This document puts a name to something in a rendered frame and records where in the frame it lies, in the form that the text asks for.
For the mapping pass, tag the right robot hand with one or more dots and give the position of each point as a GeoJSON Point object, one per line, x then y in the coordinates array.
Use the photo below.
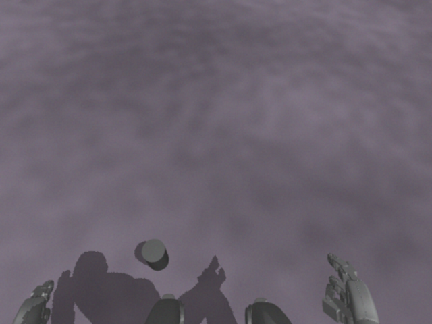
{"type": "Point", "coordinates": [356, 302]}

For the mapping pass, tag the can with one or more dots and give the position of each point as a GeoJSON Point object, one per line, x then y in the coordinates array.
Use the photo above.
{"type": "Point", "coordinates": [155, 254]}

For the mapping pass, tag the left robot hand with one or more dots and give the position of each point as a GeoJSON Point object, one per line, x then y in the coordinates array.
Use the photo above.
{"type": "Point", "coordinates": [33, 310]}

